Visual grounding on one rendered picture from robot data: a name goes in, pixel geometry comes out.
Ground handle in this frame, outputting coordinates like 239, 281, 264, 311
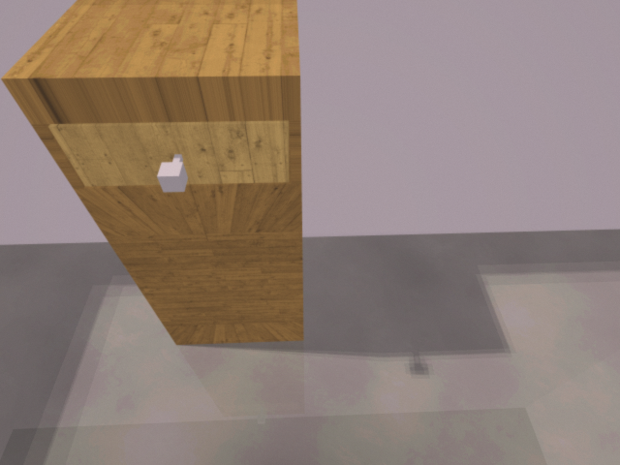
157, 154, 188, 192

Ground cabinet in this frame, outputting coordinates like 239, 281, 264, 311
1, 0, 304, 345

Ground drawer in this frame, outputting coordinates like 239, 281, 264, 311
48, 120, 289, 186

